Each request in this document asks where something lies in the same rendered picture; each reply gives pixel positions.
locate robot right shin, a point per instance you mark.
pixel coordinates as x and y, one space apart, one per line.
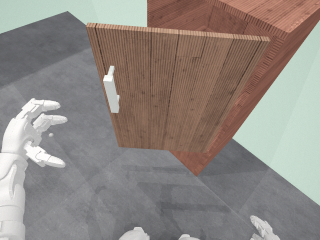
184 235

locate cupboard door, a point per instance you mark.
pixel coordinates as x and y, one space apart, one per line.
176 87

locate robot left hand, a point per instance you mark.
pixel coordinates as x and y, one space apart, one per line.
19 131

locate handle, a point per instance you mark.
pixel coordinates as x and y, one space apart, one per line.
109 84

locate robot right hand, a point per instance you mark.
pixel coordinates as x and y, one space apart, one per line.
263 228

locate robot left thigh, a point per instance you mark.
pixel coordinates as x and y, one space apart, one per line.
135 235

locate left robot forearm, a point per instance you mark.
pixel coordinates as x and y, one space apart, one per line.
12 196

